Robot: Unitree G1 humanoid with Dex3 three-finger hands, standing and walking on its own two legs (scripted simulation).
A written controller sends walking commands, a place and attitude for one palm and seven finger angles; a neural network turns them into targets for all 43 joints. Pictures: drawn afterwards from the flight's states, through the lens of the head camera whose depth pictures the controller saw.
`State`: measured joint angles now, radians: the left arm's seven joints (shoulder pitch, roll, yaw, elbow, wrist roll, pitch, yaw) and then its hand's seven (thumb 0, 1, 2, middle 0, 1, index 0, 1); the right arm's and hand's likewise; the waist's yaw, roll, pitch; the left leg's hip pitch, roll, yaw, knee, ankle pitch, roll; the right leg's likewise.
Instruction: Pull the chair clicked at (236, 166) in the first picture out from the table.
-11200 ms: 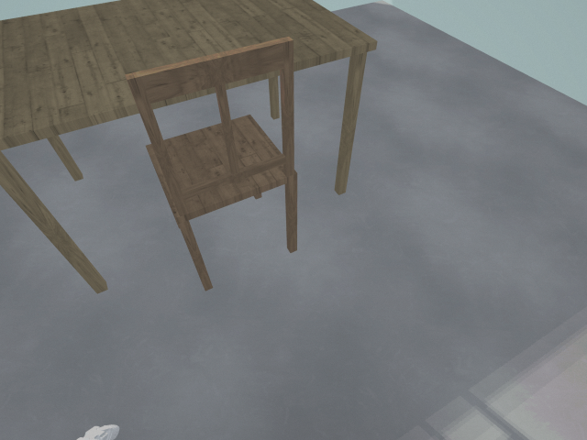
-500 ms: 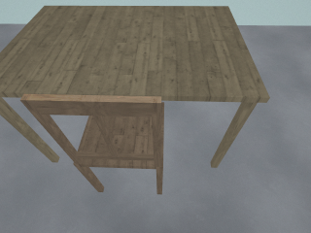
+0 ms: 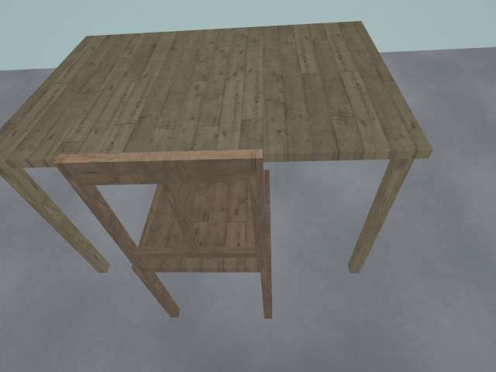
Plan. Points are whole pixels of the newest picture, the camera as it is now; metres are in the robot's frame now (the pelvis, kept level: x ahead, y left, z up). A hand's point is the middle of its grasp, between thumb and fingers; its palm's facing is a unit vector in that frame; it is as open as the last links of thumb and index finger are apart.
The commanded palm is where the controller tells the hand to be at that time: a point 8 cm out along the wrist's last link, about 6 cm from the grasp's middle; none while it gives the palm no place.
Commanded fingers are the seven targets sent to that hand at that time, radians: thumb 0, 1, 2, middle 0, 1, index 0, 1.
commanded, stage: come to a stop and stand still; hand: left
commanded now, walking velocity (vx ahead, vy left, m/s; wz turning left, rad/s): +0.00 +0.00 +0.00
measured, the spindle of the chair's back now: (182, 220) +0.45 +0.18 -0.09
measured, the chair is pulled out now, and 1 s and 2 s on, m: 0.00 0.00 0.00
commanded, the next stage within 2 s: look again from close up in 0.80 s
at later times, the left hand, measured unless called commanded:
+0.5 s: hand out of the picture +0.02 +0.15 -0.16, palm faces +0.02 -0.97 -0.23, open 7.3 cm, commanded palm none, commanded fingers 0.00 0.90 0.90 -0.20 -0.30 -0.20 -0.30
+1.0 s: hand out of the picture +0.01 +0.13 -0.16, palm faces +0.05 -0.97 -0.22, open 7.3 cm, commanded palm none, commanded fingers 0.00 0.90 0.90 -0.20 -0.30 -0.20 -0.30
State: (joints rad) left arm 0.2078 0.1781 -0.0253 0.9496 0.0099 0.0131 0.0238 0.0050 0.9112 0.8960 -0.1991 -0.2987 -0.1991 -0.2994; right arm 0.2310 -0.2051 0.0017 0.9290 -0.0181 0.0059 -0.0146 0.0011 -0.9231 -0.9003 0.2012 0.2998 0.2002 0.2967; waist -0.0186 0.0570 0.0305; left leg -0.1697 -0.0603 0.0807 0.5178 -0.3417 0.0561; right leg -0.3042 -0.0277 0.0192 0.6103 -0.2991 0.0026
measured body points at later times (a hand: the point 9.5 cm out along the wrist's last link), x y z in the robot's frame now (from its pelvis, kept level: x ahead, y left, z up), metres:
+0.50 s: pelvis +0.02 -0.03 +0.01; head +0.04 -0.05 +0.46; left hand +0.02 +0.20 -0.14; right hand +0.01 -0.25 -0.16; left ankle -0.04 +0.08 -0.73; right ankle +0.02 -0.12 -0.73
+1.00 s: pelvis +0.02 -0.05 +0.01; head +0.03 -0.06 +0.46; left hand +0.01 +0.18 -0.14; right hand +0.01 -0.26 -0.16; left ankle -0.04 +0.08 -0.73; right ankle +0.02 -0.12 -0.73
